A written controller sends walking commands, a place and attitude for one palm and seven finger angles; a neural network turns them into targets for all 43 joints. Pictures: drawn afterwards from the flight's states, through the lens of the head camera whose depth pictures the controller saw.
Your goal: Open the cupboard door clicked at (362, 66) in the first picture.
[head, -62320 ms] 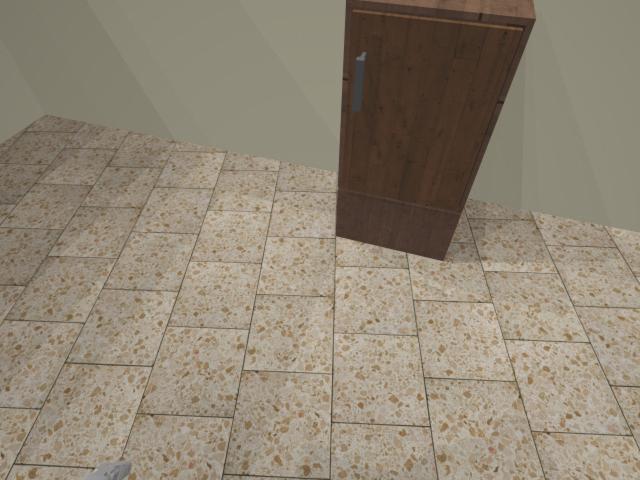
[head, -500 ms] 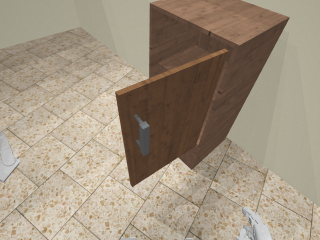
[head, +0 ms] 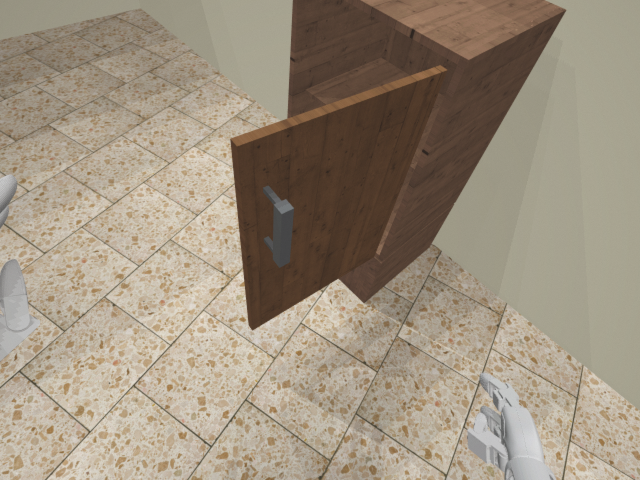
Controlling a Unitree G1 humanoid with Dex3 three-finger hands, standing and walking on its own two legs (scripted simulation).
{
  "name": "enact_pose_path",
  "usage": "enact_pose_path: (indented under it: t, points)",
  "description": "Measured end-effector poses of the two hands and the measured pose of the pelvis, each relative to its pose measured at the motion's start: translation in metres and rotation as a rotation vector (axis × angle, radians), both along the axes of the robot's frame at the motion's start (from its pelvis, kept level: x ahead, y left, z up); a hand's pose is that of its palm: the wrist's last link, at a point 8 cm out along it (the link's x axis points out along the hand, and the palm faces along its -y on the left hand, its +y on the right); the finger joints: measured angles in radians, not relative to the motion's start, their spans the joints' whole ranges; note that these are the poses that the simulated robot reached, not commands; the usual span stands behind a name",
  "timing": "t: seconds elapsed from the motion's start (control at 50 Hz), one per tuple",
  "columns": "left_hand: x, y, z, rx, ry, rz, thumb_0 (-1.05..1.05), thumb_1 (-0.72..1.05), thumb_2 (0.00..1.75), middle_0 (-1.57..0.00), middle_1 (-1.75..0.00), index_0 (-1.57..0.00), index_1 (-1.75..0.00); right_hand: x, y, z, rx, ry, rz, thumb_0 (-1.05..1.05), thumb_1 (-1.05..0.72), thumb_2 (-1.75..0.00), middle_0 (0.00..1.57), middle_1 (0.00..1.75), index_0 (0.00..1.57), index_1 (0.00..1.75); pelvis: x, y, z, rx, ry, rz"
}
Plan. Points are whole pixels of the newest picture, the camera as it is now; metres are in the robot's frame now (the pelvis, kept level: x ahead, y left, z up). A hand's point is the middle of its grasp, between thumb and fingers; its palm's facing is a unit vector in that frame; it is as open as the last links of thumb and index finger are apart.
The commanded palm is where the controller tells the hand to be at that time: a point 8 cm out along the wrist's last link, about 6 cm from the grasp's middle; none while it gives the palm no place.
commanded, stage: step back with the hand held close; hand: left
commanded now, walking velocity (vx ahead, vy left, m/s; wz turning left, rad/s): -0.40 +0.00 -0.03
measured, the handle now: (275, 227) +0.49 +0.10 -0.04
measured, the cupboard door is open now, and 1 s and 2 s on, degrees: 84 84 84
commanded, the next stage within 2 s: stop stepping back and stand still in 0.16 s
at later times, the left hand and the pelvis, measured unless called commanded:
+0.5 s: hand out of the picture +0.06 +0.21 +0.17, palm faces +0.37 -0.80 -0.47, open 7.4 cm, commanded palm +0.01 +0.25 +0.18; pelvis -0.15 -0.04 +0.00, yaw -3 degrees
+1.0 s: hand out of the picture +0.02 +0.23 +0.16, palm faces +0.44 -0.79 -0.43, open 7.4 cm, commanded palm -0.03 +0.26 +0.18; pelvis -0.18 -0.03 -0.01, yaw -2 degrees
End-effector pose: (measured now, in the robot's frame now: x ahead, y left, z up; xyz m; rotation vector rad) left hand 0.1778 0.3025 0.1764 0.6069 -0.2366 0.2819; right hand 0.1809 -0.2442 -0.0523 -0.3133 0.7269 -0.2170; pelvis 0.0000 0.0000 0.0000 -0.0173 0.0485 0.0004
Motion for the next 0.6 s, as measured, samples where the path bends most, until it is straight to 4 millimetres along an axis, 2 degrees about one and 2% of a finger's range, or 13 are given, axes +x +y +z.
enact_pose_path:
  t: [0.06, 0.14, 0.24, 0.32, 0.4, 0.48, 0.54, 0.6]
  points:
    - [-0.021, 0.002, 0.006, -0.017, -0.005, 0.018, 0.01, 0.88, 0.90, -0.21, -0.30, -0.22, -0.30, -0.020, 0.009, 0.002, 0.019, -0.009, 0.033, 0.01, -0.91, -0.90, 0.21, 0.30, 0.20, 0.30, -0.016, 0.001, 0.005, -0.017, -0.008, -0.008]
    - [-0.049, -0.006, 0.011, -0.059, -0.021, 0.024, 0.01, 0.89, 0.90, -0.21, -0.30, -0.21, -0.30, -0.051, 0.019, 0.001, 0.059, -0.009, 0.060, 0.01, -0.91, -0.90, 0.21, 0.30, 0.21, 0.30, -0.040, -0.001, 0.010, -0.032, -0.015, -0.037]
    - [-0.078, -0.021, 0.009, -0.090, -0.021, 0.023, 0.01, 0.89, 0.90, -0.21, -0.30, -0.21, -0.30, -0.093, 0.019, -0.007, 0.100, -0.010, 0.066, 0.01, -0.91, -0.90, 0.21, 0.30, 0.21, 0.30, -0.079, -0.014, 0.008, -0.034, -0.008, -0.047]
    - [-0.107, -0.041, 0.008, -0.041, -0.028, 0.001, 0.01, 0.89, 0.90, -0.21, -0.30, -0.21, -0.30, -0.124, 0.003, -0.019, 0.125, -0.024, 0.064, 0.01, -0.90, -0.90, 0.21, 0.30, 0.21, 0.30, -0.114, -0.032, -0.005, 0.013, 0.010, -0.060]
    - [-0.137, -0.058, 0.014, -0.037, -0.018, -0.032, 0.01, 0.88, 0.90, -0.21, -0.30, -0.21, -0.30, -0.167, -0.020, -0.023, 0.110, 0.039, 0.019, 0.01, -0.91, -0.90, 0.21, 0.30, 0.21, 0.30, -0.137, -0.037, 0.001, 0.010, -0.005, -0.070]
    - [-0.157, -0.055, 0.015, -0.043, -0.040, 0.004, 0.01, 0.88, 0.90, -0.21, -0.30, -0.22, -0.30, -0.208, -0.043, -0.020, 0.064, 0.057, -0.054, 0.01, -0.91, -0.90, 0.21, 0.30, 0.21, 0.30, -0.146, -0.039, 0.003, 0.024, -0.016, -0.063]
    - [-0.166, -0.045, 0.009, -0.065, -0.072, 0.039, 0.01, 0.88, 0.90, -0.21, -0.30, -0.22, -0.30, -0.229, -0.058, -0.024, 0.018, 0.056, -0.093, 0.01, -0.91, -0.90, 0.21, 0.30, 0.21, 0.30, -0.153, -0.035, -0.003, -0.002, -0.025, -0.027]
    - [-0.174, -0.038, 0.003, -0.086, -0.070, 0.070, 0.01, 0.88, 0.90, -0.21, -0.30, -0.22, -0.30, -0.245, -0.063, -0.022, 0.003, 0.057, -0.110, 0.02, -0.91, -0.90, 0.21, 0.30, 0.20, 0.30, -0.163, -0.034, -0.002, 0.016, -0.050, -0.037]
